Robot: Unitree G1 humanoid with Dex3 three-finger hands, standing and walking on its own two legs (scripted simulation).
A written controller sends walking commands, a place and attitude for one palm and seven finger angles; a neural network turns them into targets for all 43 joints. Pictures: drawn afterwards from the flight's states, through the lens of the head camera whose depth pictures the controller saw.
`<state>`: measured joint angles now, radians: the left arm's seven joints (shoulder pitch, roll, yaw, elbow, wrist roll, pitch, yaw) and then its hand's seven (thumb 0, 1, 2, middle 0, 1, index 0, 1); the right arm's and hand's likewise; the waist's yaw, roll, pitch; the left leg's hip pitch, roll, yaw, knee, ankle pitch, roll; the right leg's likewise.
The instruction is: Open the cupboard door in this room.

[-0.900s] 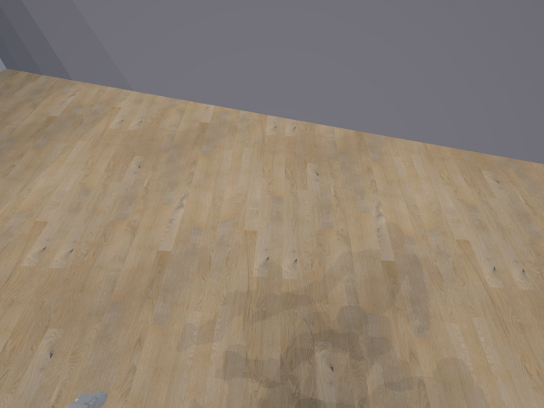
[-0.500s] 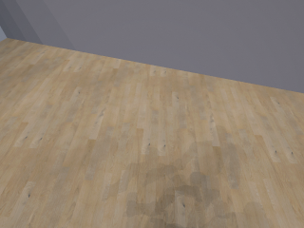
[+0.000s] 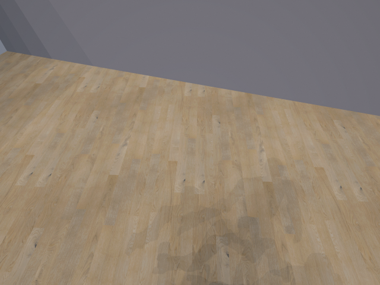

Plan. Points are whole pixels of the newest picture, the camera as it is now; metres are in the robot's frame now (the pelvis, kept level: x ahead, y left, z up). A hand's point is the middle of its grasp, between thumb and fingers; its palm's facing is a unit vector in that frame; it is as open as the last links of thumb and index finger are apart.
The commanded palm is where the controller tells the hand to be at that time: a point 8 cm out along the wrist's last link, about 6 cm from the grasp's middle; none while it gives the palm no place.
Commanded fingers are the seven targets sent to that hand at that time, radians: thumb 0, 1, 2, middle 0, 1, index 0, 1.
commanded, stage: turn or walk to find it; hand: left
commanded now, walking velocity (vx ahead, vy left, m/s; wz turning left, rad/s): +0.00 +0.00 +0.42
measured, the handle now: out of the picture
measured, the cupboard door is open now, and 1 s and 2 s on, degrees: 0 0 0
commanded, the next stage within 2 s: none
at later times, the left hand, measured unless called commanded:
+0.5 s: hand out of the picture +0.02 +0.23 -0.19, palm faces +0.11 -0.96 -0.24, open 7.4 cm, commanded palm none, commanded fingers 0.00 0.90 0.90 -0.20 -0.30 -0.20 -0.30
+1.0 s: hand out of the picture -0.09 +0.18 -0.17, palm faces +0.38 -0.89 -0.26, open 7.4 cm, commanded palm none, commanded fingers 0.00 0.90 0.90 -0.20 -0.30 -0.20 -0.30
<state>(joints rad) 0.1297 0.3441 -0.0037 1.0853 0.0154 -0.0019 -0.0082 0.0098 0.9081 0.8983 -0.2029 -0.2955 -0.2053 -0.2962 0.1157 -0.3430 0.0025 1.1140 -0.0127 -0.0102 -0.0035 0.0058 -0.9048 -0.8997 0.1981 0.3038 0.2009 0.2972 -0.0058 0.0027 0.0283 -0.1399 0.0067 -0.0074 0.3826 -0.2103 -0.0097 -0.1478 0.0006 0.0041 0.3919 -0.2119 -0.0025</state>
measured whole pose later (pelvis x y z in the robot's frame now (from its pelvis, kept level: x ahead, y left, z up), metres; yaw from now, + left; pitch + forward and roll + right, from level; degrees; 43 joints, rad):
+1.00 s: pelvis -0.05 -0.02 -0.01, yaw +23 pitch +0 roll +1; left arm 0.27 0.20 0.03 0.93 0.04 0.01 0.02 0.01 0.91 0.90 -0.20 -0.30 -0.21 -0.30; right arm 0.20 -0.26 -0.08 0.98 -0.02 0.08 0.01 0.01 -0.91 -0.90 0.19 0.30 0.19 0.30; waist -0.01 -0.01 0.05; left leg -0.41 0.02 0.01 0.94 -0.43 -0.06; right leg -0.20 -0.08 -0.13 0.52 -0.32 -0.01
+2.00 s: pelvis -0.12 -0.02 -0.02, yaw +49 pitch -1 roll -1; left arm 0.26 0.23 0.06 0.96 0.03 0.04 0.02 0.01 0.91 0.90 -0.20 -0.30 -0.21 -0.30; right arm 0.19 -0.22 -0.06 0.98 -0.02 0.05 0.01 0.01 -0.91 -0.90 0.19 0.30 0.20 0.30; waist 0.01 -0.05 0.07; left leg -0.27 0.02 0.06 0.61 -0.32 -0.01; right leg -0.30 -0.15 -0.20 0.66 -0.34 0.04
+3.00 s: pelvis -0.17 -0.07 -0.02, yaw +75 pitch -1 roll +0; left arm 0.27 0.25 0.07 0.97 0.03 0.05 0.02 0.01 0.91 0.90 -0.20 -0.30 -0.21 -0.30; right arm 0.16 -0.22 -0.06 0.97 -0.02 0.04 0.01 0.01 -0.91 -0.90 0.19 0.30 0.20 0.30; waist 0.02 -0.06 0.08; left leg -0.27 0.01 0.07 0.61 -0.33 0.02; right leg -0.33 -0.15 -0.17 0.76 -0.45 0.05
